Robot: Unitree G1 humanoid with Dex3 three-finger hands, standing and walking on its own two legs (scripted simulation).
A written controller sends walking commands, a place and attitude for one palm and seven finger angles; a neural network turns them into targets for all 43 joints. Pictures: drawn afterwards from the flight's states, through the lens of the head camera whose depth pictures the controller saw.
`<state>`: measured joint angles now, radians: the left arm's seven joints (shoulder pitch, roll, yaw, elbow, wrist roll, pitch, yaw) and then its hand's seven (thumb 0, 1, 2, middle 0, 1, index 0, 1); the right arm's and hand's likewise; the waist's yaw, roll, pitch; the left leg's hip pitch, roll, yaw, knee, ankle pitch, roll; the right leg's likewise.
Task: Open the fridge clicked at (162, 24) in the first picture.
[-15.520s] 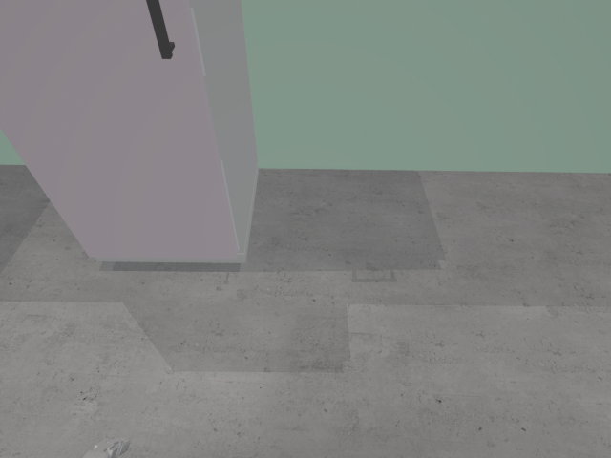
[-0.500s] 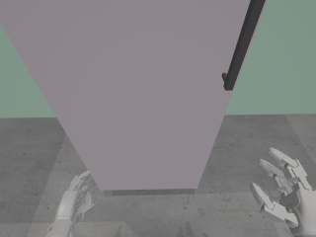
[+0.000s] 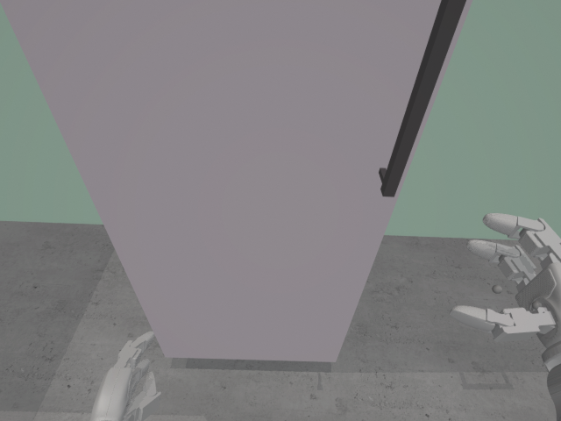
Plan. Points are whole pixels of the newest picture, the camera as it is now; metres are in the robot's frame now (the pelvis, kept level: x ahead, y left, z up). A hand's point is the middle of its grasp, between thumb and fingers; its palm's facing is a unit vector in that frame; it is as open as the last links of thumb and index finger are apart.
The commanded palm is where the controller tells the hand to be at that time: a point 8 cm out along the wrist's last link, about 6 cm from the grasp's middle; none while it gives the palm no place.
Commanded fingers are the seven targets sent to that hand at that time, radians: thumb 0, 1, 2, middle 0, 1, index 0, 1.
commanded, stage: raise the hand to about handle height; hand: right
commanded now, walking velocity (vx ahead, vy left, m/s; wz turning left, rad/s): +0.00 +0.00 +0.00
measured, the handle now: (411, 104) +0.46 -0.17 +0.27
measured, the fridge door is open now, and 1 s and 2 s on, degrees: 0 0 0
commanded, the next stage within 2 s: move the hooked fingers beside the handle in 1.04 s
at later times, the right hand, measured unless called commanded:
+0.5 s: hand out of the picture +0.26 -0.28 +0.27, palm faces +0.13 +0.98 -0.13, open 14.0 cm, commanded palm +0.23 -0.31 +0.28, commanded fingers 0.00 0.50 -0.30 0.30 1.20 0.30 1.20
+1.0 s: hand out of the picture +0.28 -0.27 +0.27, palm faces +0.13 +0.98 -0.13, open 14.0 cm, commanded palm +0.24 -0.31 +0.28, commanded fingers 0.00 0.50 -0.30 0.30 1.20 0.30 1.20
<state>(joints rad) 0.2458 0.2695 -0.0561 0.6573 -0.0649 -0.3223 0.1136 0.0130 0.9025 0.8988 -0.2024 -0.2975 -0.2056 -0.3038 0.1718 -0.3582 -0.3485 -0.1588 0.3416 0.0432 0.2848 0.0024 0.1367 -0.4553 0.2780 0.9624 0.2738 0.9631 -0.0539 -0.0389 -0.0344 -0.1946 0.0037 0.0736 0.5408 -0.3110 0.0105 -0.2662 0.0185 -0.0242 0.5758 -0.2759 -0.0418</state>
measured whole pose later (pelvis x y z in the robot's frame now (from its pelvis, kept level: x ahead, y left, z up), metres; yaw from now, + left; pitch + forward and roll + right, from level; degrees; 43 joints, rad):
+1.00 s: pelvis +0.00 +0.01 +0.01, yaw -1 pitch -4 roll +0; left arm 0.16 0.29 -0.10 0.63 -0.11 -0.19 0.10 0.01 0.90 0.90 -0.20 -0.30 -0.20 -0.30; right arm -0.30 -0.57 -0.52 0.01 0.32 0.46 0.41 -0.01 0.50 -0.30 0.31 1.20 0.30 1.20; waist -0.07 -0.07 -0.04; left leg -0.13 0.00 0.09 0.48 -0.29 0.03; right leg -0.19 0.02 -0.01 0.50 -0.24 -0.03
